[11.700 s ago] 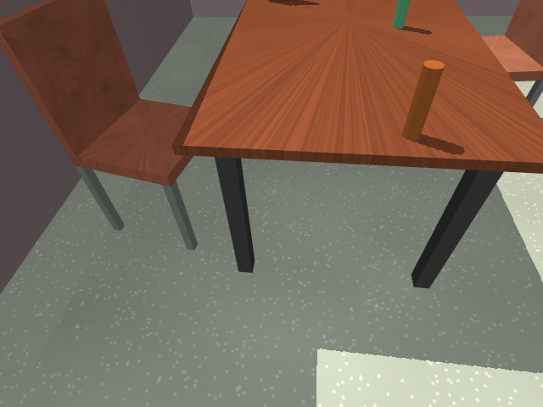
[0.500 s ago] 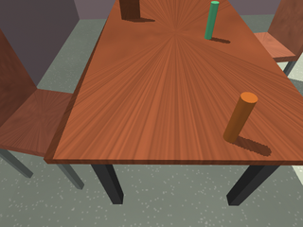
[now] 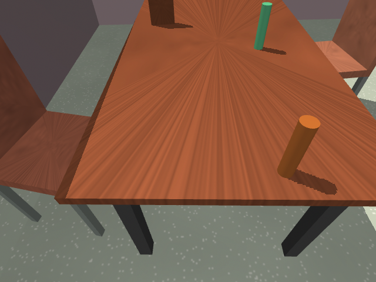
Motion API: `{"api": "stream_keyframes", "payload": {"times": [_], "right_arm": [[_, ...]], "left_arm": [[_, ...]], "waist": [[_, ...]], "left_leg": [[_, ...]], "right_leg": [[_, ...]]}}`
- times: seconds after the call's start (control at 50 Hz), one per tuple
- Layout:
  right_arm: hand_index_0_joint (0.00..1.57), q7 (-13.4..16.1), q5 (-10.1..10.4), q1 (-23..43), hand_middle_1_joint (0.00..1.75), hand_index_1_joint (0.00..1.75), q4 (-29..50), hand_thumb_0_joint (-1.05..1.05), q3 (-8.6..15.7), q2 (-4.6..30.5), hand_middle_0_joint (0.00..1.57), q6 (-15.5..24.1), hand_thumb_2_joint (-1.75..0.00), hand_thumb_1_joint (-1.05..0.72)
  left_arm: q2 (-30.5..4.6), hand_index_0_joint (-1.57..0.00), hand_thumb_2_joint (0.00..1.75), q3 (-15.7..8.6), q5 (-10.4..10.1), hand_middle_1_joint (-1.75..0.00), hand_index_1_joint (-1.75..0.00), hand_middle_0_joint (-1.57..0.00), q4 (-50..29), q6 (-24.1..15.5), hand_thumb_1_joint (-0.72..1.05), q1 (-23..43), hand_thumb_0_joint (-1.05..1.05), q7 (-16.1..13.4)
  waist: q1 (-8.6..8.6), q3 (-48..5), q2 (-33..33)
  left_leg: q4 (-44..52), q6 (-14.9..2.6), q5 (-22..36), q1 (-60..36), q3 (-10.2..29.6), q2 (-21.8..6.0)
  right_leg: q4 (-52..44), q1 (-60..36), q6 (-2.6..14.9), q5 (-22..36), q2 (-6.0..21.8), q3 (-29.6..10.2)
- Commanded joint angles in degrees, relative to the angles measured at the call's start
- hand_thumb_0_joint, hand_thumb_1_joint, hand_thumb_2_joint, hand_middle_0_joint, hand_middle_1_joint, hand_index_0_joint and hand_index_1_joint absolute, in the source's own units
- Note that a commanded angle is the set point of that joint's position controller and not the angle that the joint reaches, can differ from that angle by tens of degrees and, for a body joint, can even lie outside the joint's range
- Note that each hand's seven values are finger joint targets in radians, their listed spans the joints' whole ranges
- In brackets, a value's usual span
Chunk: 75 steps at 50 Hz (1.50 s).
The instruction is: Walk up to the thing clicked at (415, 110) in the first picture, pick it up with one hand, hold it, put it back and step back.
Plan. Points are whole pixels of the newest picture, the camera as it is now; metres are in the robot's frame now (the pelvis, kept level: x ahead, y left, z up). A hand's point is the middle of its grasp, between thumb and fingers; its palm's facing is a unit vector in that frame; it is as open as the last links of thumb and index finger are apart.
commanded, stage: rise first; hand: right
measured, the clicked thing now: (295, 149) +0.42 -0.22 +0.05
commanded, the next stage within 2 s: go down in 1.78 s
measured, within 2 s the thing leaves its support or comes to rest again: neither
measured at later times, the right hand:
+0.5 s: hand out of the picture +0.17 -0.27 -0.08, palm faces +0.24 +0.90 -0.36, open 15.0 cm
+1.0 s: hand (359, 255) +0.19 -0.27 +0.03, palm faces +0.31 +0.87 -0.39, open 17.7 cm
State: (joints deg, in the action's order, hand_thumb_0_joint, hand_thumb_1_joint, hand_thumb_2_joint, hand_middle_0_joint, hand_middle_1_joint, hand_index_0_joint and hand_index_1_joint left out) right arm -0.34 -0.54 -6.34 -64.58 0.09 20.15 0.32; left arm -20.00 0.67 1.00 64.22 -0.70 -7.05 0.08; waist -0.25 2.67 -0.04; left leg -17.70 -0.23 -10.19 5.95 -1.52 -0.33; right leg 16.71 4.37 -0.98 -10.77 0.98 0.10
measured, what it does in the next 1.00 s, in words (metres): stands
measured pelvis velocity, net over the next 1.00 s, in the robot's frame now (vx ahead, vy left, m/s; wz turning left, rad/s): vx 0.00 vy -0.01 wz -0.01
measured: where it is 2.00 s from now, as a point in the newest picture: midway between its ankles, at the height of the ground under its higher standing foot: outside the picture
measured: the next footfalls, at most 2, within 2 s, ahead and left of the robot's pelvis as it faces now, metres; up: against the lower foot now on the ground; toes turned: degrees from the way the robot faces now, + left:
none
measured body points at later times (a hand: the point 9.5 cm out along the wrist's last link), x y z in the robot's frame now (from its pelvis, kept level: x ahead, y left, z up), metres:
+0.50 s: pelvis +0.00 +0.00 -0.01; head +0.01 +0.01 +0.44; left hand +0.15 +0.26 -0.10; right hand +0.15 -0.31 -0.05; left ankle -0.01 +0.11 -0.75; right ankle -0.02 -0.13 -0.75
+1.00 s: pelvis +0.00 -0.01 +0.00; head +0.01 +0.01 +0.44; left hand +0.16 +0.26 -0.10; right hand +0.17 -0.32 +0.05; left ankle -0.01 +0.11 -0.75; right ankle -0.02 -0.13 -0.75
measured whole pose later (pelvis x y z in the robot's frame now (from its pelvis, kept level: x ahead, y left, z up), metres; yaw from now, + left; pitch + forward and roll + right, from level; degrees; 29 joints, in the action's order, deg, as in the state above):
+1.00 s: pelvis +0.00 -0.01 +0.00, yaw +0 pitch -2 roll +0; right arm 3.2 2.8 -24.2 -0.8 12.7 17.8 6.6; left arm -13.5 -7.3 -1.2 35.8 -3.5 -13.9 -3.5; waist -2.5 2.0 -2.4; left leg -22.4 0.5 -13.1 7.1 -1.6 -1.2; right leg 22.4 6.1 -0.1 -14.1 0.2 0.0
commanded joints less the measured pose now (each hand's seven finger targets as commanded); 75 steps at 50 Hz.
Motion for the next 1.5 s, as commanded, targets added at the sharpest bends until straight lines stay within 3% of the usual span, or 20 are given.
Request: {"api": "stream_keyframes", "payload": {"times": [0.0, 0.04, 0.06, 0.08, 0.1, 0.12, 0.14, 0.16, 0.24, 0.42, 0.5, 0.7, 0.8, 0.9, 0.94, 1.04, 1.22, 1.26, 1.3, 1.48], "right_arm": [[0.2, 0.7, 0.1, 2.5, 0.3, 0.3, 3.3, 0.0, 2.3, 12.2, 0.2, 1.6, -0.9, -0.9], [0.12, 0.7, 0.1, 2.2, 0.22, 0.22, 3.3, 0.0, 2.4, 12.1, 0.12, 1.6, -0.82, -0.82], [0.06, 1.3, 3.9, 22.3, 0.14, 0.14, 23.4, 0.0, 0.2, 2.2, 0.07, 5.8, -0.74, -0.74], [0.06, 2.5, 6.4, 20.1, 0.06, 0.06, 26.6, 0.0, 0.6, 4.1, 0.07, 8.1, -0.66, -0.66], [0.06, 3.5, 5.6, 12.2, 0.04, 0.04, 18.0, 0.0, 4.0, 9.6, 0.06, 7.5, -0.58, -0.58], [0.06, 3.7, 5.5, 9.1, 0.04, 0.04, 14.3, 0.0, 5.8, 10.6, 0.06, 6.8, -0.5, -0.5], [0.06, 4.2, 5.6, 8.9, 0.04, 0.04, 14.8, 0.0, 8.1, 11.8, 0.06, 6.7, -0.42, -0.42], [0.06, 4.8, 5.2, 7.5, 0.04, 0.04, 18.3, 0.0, 9.4, 12.8, 0.06, 7.2, -0.34, -0.34], [0.06, 4.8, 3.5, -5.0, 0.05, 0.05, 22.5, 0.0, 13.6, 11.5, 0.06, 6.3, -0.18, -0.11], [0.05, 4.9, 3.7, -2.7, 0.05, 0.05, 44.5, 0.0, 10.5, 6.8, 0.04, 6.3, -0.08, 0.35], [0.05, 5.8, 3.4, -2.8, 0.06, 0.06, 53.1, 0.0, 13.3, 9.5, 0.04, 7.3, -0.05, 0.5], [0.04, 4.8, 3.5, -14.0, 0.06, 0.06, 65.0, 0.0, 16.4, 7.7, 0.03, 7.9, -0.03, 0.61], [0.04, 4.1, 3.8, -11.3, 0.06, 0.06, 71.2, 0.0, 18.0, 8.4, 0.04, 8.4, -0.03, 0.6], [0.04, 4.4, 3.4, -13.4, 0.06, 0.06, 76.1, 0.0, 17.6, 7.4, 0.04, 10.3, -0.04, 0.61], [0.04, 4.4, 3.4, -14.8, 0.06, 0.06, 75.5, 0.0, 19.5, 8.9, 0.04, 10.6, -0.03, 0.61], [0.05, 4.1, 3.6, -16.1, 0.06, 0.06, 77.4, 0.0, 22.1, 10.1, 0.04, 11.7, -0.03, 0.6], [0.05, 3.0, 3.8, -15.6, 0.06, 0.06, 81.3, 0.0, 22.2, 9.0, 0.04, 14.0, -0.03, 0.59], [0.05, 3.1, 3.9, -14.5, 0.06, 0.06, 82.6, 0.0, 22.8, 9.6, 0.04, 14.3, -0.03, 0.59], [0.05, 3.0, 3.8, -15.0, 0.06, 0.06, 83.2, 0.0, 23.3, 9.7, 0.04, 14.7, -0.03, 0.58], [0.05, 3.2, 4.0, -14.0, 0.06, 0.06, 83.1, 0.0, 25.1, 10.5, 0.04, 16.3, -0.04, 0.59]], "left_arm": [[-12.2, -0.2, 0.9, -2.5, -0.4, -0.3, -0.3, -0.2, -3.1, -1.2, 0.9, 1.1, 0.0, -0.8], [-12.4, -0.12, 0.82, -2.5, -0.3, -0.22, -0.22, -0.12, -3.2, -1.3, 0.82, 1.5, 0.0, -0.8], [-3.6, -0.04, 0.74, -2.9, -5.1, -0.14, -0.14, -0.04, -23.3, -7.7, 0.74, 21.6, 0.0, -1.3], [-4.7, -0.01, 0.66, -1.9, -6.5, -0.06, -0.06, -0.03, -22.8, -8.4, 0.66, 19.5, 0.0, -2.5], [-8.3, 0.0, 0.58, -3.6, -6.5, -0.03, -0.05, -0.02, -18.1, -7.9, 0.58, 15.5, 0.0, -3.2], [-10.7, 0.0, 0.5, -6.5, -6.3, -0.03, -0.05, -0.02, -14.6, -6.9, 0.5, 10.0, 0.0, -3.5], [-12.2, -0.01, 0.42, -8.8, -6.2, -0.03, -0.04, -0.02, -18.4, -6.6, 0.42, 8.6, 0.0, -4.0], [-12.1, -0.02, 0.34, -9.3, -6.1, -0.03, -0.04, -0.03, -22.1, -6.7, 0.34, 8.0, 0.0, -4.7], [-6.9, -0.05, 0.17, -10.7, -3.4, -0.05, -0.04, -0.04, -17.0, -5.3, 0.18, -0.5, 0.0, -4.3], [0.1, -0.05, 0.07, -5.9, -4.0, -0.04, -0.04, -0.05, -33.3, -4.9, -0.32, 3.1, 0.0, -4.6], [-5.2, -0.06, 0.05, -9.0, -3.4, -0.05, -0.06, -0.06, -41.9, -6.1, -0.52, 3.2, 0.0, -5.9], [-0.6, -0.05, 0.03, -9.0, -3.1, -0.04, -0.05, -0.06, -37.9, -5.5, -0.55, -9.3, 0.0, -4.3], [-4.5, -0.05, 0.03, -13.1, -2.8, -0.05, -0.05, -0.06, -38.4, -5.9, -0.55, -1.9, 0.0, -4.1], [1.4, -0.05, 0.05, -7.9, -2.5, -0.05, -0.05, -0.06, -38.6, -6.4, -0.56, 1.0, 0.0, -3.8], [-2.1, -0.05, 0.04, -11.2, -2.2, -0.05, -0.05, -0.05, -38.2, -6.2, -0.56, -1.2, 0.0, -4.2], [-3.5, -0.05, 0.05, -13.4, -2.3, -0.05, -0.05, -0.05, -38.0, -6.0, -0.56, -2.7, 0.0, -4.0], [1.6, -0.05, 0.05, -10.3, -2.8, -0.05, -0.05, -0.05, -36.7, -6.5, -0.56, -4.2, 0.0, -3.0], [-1.5, -0.05, 0.05, -12.6, -2.5, -0.04, -0.05, -0.05, -39.1, -7.0, -0.57, -2.5, 0.0, -3.2], [0.6, -0.05, 0.04, -10.9, -2.5, -0.05, -0.05, -0.05, -37.2, -7.0, -0.55, -3.2, 0.0, -2.9], [-1.9, -0.05, 0.05, -13.7, -2.3, -0.05, -0.05, -0.05, -37.0, -7.8, -0.56, -0.2, 0.0, -3.2]], "waist": [[0.33, -4.4, 0.3], [0.14, -4.5, -0.3], [0.97, -4.8, -7.1], [-1.05, -7.9, 0.9], [-1.6, -2.9, 0.6], [0.17, -0.9, 1.5], [0.45, -8.1, 4.8], [0.8, -15.1, 3.3], [-1.23, -15.2, -1.7], [-1.25, -9.1, -1.0], [-0.76, -9.9, 0.4], [-1.14, -6.1, -2.0], [-1.26, -6.2, -2.3], [-3.3, -7.0, -0.8], [-2.46, -6.8, -0.2], [-2.77, -6.8, -2.0], [-2.56, -3.6, -3.1], [-2.02, -5.5, -1.3], [-2.62, -4.7, -2.5], [-2.84, -3.9, -2.6]], "left_leg": [[1.8, -1.19, 10.6, -2.8, 5.8, -7.8], [1.7, -1.18, 10.7, -3.0, 5.8, -7.8], [-4.4, 0.01, 7.0, 6.6, 0.4, -0.8], [-2.6, 0.21, 4.8, 2.5, -0.5, 0.0], [-1.9, 0.14, 0.3, 4.6, -0.6, 0.0], [-3.0, 0.46, -0.4, 7.3, -0.9, -0.3], [-4.2, 0.81, 3.4, 4.8, -1.4, 0.0], [-5.2, 0.74, 7.4, 1.7, -1.2, -0.4], [-6.0, -0.28, 12.4, 1.7, -0.2, -0.1], [-2.4, -0.05, 6.1, 2.3, -1.6, 0.3], [-2.0, 0.08, 6.0, 1.6, -1.5, -0.1], [-2.7, -0.25, 10.4, 0.1, -2.5, 0.3], [-2.9, -0.19, 10.9, 0.2, -2.3, 0.1], [-3.0, -0.34, 10.9, -2.4, -2.5, 0.2], [-2.9, -0.14, 10.5, -2.0, -2.3, 0.1], [-2.8, -0.32, 10.6, -2.3, -2.3, -0.2], [-1.9, -0.24, 7.4, -0.4, -2.0, -0.4], [-2.4, -0.31, 8.2, -1.4, -2.5, -0.1], [-2.2, -0.3, 7.5, -1.2, -2.3, -0.3], [-1.4, -0.55, 1.7, -0.2, -2.4, -0.2]], "right_leg": [[-1.9, 0.9, 1.84, 10.3, 7.0, -4.8], [-2.2, 0.9, 1.87, 10.3, 7.0, -4.9], [4.9, 7.8, 1.27, 6.2, -1.1, 1.8], [3.5, 4.8, 1.4, 5.0, -0.3, 1.3], [3.1, 7.6, 1.7, 1.2, -0.7, 1.6], [4.2, 8.2, 1.79, 0.0, -1.1, 2.0], [5.5, 7.5, 2.02, 3.6, -0.8, 1.5], [6.2, 4.6, 1.7, 7.5, -0.9, 1.3], [6.4, 6.0, 1.54, 13.1, -1.4, 1.7], [3.1, 6.4, 1.56, 6.7, -0.9, 1.8], [3.0, 3.5, 1.7, 6.8, -1.1, 1.5], [2.8, 2.3, 1.46, 12.4, -0.9, 1.5], [3.0, 1.6, 1.28, 13.0, -0.7, 1.1], [3.1, 2.0, 1.35, 14.2, -0.6, 0.7], [3.1, 1.6, 1.48, 13.4, -0.8, 1.0], [2.9, 1.4, 1.42, 13.4, -1.3, 1.3], [2.4, 2.4, 1.79, 9.6, -1.6, 1.4], [2.2, 1.8, 1.68, 10.7, -1.0, 0.8], [2.4, 2.0, 1.67, 9.8, -1.5, 1.1], [1.3, 3.4, 1.71, 4.2, -1.4, 0.8]]}}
